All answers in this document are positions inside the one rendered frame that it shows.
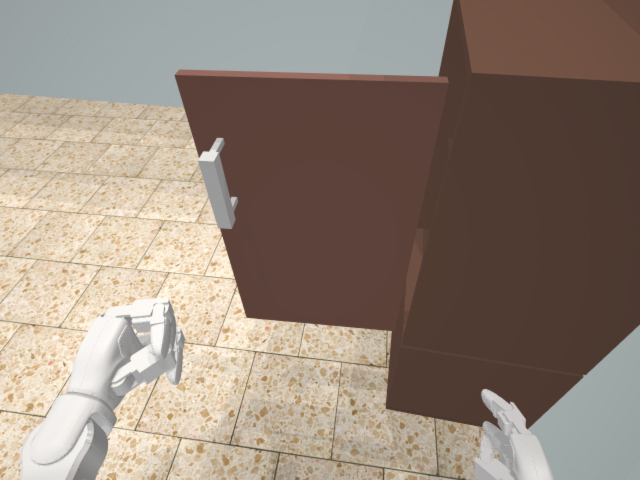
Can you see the left robot forearm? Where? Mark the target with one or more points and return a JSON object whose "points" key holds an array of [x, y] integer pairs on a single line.
{"points": [[71, 443]]}

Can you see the left robot hand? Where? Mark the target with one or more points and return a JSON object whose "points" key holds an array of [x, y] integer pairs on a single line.
{"points": [[100, 367]]}

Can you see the handle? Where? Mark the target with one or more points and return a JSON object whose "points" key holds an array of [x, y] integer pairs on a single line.
{"points": [[213, 175]]}

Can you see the right robot hand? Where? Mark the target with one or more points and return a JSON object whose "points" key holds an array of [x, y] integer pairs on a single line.
{"points": [[522, 455]]}

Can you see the cupboard door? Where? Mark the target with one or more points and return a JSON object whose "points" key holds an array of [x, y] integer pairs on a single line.
{"points": [[330, 172]]}

